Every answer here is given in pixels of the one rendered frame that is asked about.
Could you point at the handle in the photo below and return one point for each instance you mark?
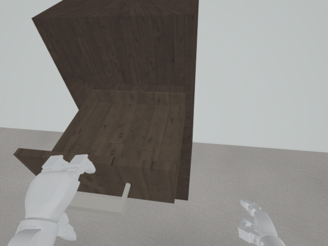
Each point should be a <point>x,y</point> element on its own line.
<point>100,205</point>

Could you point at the right robot hand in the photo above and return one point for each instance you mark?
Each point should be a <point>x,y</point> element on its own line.
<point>252,230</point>

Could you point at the robot left forearm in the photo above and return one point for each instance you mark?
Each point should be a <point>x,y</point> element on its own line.
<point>35,231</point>

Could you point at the robot right forearm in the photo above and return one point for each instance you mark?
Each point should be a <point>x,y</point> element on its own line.
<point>270,240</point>

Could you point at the left robot hand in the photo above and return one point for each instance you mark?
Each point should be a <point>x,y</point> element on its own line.
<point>53,189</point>

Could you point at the drawer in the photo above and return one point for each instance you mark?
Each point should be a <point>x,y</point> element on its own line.
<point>130,137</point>

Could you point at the cabinet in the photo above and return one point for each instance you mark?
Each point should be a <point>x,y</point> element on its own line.
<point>127,45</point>

